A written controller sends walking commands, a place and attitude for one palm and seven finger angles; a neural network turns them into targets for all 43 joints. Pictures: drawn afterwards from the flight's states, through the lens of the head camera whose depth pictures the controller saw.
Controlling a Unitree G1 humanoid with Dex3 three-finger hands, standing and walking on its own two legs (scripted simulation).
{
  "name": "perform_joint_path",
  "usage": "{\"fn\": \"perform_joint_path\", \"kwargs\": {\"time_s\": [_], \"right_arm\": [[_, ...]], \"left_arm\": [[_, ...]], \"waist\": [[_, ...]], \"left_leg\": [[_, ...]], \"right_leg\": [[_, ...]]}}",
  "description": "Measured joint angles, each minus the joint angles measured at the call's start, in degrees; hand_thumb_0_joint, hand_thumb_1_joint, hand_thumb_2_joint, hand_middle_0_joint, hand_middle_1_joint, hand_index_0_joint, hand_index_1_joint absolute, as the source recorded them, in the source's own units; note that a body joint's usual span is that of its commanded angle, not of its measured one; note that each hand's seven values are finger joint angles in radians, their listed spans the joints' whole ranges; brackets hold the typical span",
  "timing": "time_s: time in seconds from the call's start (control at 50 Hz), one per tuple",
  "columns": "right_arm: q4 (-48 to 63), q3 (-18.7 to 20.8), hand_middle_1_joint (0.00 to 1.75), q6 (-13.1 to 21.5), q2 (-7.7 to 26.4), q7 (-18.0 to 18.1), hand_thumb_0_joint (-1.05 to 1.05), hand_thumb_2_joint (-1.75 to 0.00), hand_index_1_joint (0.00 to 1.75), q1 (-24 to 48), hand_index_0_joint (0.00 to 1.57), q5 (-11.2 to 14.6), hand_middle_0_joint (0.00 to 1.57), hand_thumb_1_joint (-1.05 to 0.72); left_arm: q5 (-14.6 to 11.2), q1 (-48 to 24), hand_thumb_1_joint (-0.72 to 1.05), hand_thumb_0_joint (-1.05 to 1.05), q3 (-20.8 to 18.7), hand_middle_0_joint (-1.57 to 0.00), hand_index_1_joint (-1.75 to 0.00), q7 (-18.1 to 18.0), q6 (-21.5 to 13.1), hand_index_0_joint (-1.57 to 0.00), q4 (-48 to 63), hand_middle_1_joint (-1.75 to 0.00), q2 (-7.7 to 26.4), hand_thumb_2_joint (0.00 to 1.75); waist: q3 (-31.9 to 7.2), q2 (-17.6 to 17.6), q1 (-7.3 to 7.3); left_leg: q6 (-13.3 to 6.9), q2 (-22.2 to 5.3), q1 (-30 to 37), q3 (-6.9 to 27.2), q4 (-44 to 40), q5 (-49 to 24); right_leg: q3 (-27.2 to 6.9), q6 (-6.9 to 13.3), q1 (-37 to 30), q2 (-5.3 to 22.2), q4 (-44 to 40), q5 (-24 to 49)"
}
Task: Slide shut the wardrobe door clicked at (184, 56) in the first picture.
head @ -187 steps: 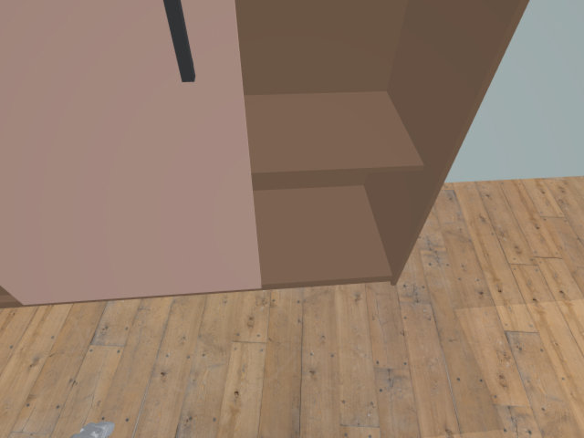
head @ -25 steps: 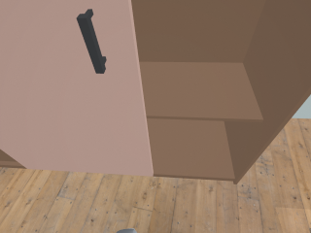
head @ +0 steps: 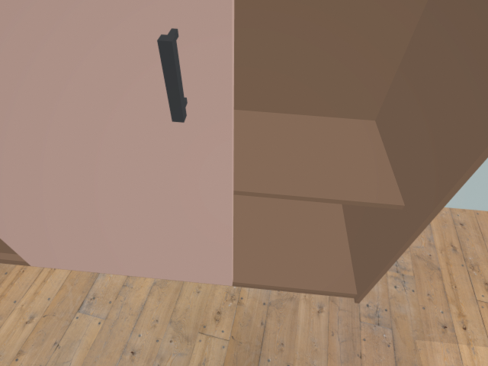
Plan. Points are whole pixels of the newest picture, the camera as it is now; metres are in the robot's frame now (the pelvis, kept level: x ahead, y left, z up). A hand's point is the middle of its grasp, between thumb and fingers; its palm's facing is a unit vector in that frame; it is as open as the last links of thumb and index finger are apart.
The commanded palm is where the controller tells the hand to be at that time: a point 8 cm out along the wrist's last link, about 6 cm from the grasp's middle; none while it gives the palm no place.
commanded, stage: come to a stop and stand still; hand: left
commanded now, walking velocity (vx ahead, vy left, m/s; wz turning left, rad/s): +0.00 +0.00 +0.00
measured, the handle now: (176, 76) +0.52 +0.17 +0.21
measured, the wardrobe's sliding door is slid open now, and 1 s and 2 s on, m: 0.52 0.52 0.52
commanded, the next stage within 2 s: look again from close up in 0.46 s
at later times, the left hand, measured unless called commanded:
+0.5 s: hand out of the picture -0.01 +0.19 -0.18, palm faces +0.02 -0.98 -0.22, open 7.4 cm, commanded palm none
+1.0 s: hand out of the picture +0.01 +0.16 -0.17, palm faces +0.02 -0.98 -0.21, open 7.4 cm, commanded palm none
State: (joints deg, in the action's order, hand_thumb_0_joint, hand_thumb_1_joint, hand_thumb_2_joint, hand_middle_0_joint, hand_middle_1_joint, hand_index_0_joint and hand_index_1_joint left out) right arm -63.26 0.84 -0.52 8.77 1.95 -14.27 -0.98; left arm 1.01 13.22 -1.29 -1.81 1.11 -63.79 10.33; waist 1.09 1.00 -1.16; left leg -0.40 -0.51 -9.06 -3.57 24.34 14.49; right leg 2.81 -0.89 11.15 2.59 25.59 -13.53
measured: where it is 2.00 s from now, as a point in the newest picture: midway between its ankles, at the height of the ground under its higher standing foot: outside the picture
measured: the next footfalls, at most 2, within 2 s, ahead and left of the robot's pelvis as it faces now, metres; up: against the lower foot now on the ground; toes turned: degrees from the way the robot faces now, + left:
none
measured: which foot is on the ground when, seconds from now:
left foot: down 0.00-1.00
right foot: down 0.00-1.00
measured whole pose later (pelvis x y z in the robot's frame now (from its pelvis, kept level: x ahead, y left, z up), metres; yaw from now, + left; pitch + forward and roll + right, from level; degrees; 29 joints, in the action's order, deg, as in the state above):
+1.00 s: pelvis +0.01 -0.01 +0.00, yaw +0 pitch +0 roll +1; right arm -64.4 -0.6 1.5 8.9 1.4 -16.0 -1.0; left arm 0.9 15.6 0.3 -1.9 -1.3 -64.1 8.4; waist 1.3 -0.7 -0.5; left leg 0.5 -1.3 -9.4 -3.8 25.3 15.6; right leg 2.6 0.1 12.3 1.9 28.0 -15.4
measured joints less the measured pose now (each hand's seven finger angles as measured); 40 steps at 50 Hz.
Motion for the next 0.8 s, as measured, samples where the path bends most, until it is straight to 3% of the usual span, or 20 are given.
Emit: {"fn": "perform_joint_path", "kwargs": {"time_s": [0.22, 0.4, 0.8], "right_arm": [[-1.2, -0.7, 0.3, 0.9, 0.0, -0.3, 0.01, -0.9, 0.3, -1.2, 0.2, 0.2, 0.2, -0.92], [3.7, -1.1, 0.3, 1.2, 0.9, -1.3, 0.01, -0.9, 0.3, -3.1, 0.19, -0.3, 0.2, -0.92], [0.1, -1.5, 0.3, 2.1, 0.6, -0.7, 0.01, -0.9, 0.3, -2.2, 0.19, 0.0, 0.2, -0.91]], "left_arm": [[0.0, 2.7, 0.91, 0.01, 0.8, -0.2, -0.3, 0.0, -0.9, -0.2, -1.9, -0.3, -1.4, 0.9], [0.1, 4.4, 0.91, 0.01, 2.2, -0.21, -0.3, 0.0, -2.0, -0.2, 0.2, -0.3, -1.8, 0.9], [-0.1, 2.2, 0.91, 0.01, 1.7, -0.2, -0.3, -0.1, -2.3, -0.2, 0.2, -0.3, -1.7, 0.9]], "waist": [[-0.7, -0.4, 0.18], [0.4, -2.2, 1.09], [-0.3, -2.0, 0.81]], "left_leg": [[-0.3, 0.3, 1.0, -0.3, -2.2, -1.4], [-1.0, 0.2, -4.4, -0.1, 6.2, 2.4], [0.0, 0.0, -1.0, -0.8, 1.8, 1.2]], "right_leg": [[-0.3, -0.4, -0.9, 0.2, -2.2, 1.5], [-0.2, -0.4, 3.5, 0.5, 4.5, -1.5], [-0.8, 0.2, 1.9, 0.1, 3.2, -1.8]]}}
